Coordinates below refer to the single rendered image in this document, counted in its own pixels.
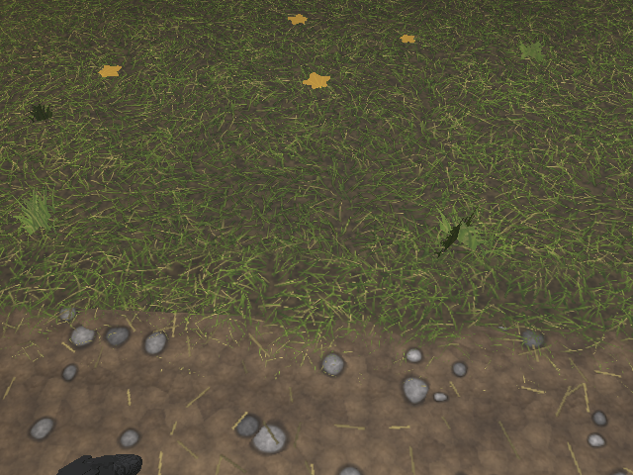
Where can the left robot hand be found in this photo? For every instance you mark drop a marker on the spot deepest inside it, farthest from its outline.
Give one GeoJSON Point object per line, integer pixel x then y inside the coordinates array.
{"type": "Point", "coordinates": [119, 464]}

